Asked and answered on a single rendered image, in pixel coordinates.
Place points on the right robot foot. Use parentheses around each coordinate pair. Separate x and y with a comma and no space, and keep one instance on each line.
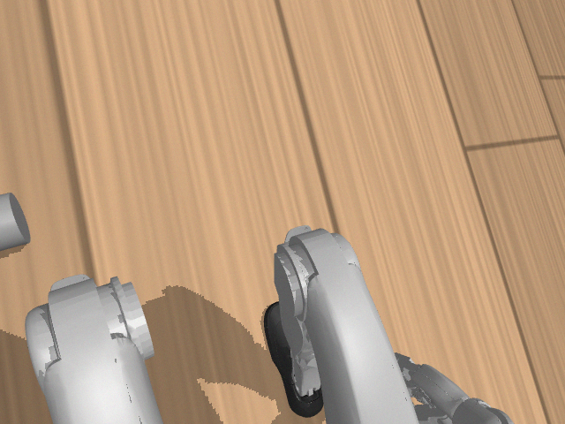
(280,353)

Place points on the right robot hand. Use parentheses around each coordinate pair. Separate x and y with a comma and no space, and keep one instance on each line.
(438,394)

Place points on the right robot arm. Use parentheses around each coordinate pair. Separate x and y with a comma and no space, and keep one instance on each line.
(477,411)

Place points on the can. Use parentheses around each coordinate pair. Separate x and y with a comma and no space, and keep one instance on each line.
(13,226)

